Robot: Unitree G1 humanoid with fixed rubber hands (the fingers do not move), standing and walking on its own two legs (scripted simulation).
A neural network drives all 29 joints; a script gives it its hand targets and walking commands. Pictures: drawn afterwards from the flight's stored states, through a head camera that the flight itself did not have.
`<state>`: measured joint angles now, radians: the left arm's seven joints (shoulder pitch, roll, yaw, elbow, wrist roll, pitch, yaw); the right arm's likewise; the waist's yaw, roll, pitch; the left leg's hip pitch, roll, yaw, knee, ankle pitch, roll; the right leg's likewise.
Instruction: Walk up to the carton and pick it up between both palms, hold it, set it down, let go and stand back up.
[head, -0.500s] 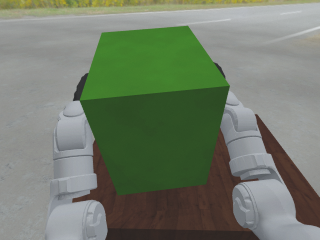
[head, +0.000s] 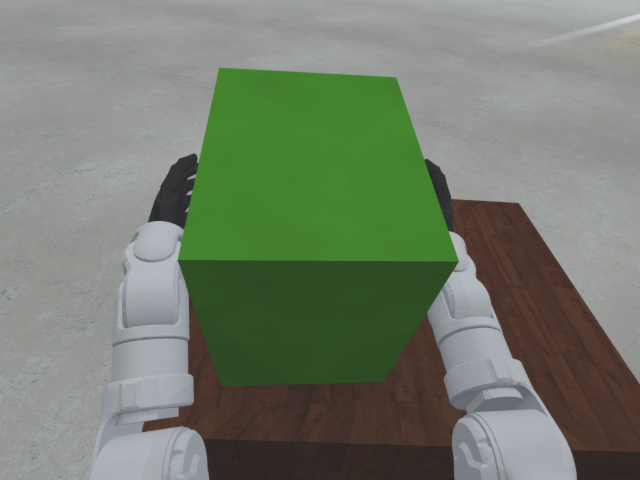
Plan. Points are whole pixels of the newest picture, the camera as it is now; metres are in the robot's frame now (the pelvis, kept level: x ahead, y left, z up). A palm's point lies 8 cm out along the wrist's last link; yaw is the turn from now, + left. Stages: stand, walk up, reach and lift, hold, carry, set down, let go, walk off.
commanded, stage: set down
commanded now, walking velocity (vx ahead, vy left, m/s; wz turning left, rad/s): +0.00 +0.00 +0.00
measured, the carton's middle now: (306, 235) +0.40 +0.02 +0.15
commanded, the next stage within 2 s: none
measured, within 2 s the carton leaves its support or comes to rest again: neither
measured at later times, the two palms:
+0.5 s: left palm (181, 230) +0.38 +0.17 +0.17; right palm (435, 228) +0.38 -0.14 +0.18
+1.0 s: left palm (195, 252) +0.39 +0.16 +0.13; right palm (435, 251) +0.38 -0.15 +0.14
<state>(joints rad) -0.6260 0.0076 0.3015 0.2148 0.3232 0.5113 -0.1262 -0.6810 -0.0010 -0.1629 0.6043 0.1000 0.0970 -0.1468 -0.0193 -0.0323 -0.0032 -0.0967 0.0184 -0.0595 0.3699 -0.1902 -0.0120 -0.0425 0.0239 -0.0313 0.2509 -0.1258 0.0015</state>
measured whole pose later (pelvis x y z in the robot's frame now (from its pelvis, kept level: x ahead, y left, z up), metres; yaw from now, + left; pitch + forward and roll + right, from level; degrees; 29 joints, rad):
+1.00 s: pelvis +0.00 +0.00 +0.00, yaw +0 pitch -4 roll -1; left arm -0.62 0.00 0.30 0.51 0.30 0.29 -0.08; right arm -0.63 0.00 -0.22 0.72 -0.01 -0.03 -0.13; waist -0.02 -0.06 0.02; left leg -0.10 0.02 -0.06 0.37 -0.20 -0.01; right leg -0.04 0.02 -0.03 0.25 -0.13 0.00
